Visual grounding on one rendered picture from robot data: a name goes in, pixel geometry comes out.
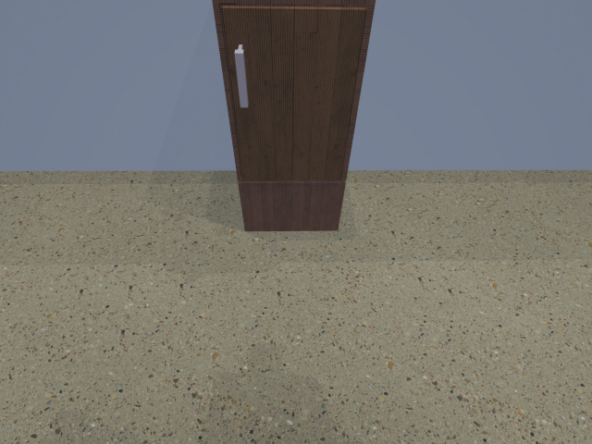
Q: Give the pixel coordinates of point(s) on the handle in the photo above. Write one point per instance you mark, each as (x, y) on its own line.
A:
(241, 76)

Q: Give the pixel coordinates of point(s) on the cupboard door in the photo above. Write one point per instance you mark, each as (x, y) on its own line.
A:
(301, 67)

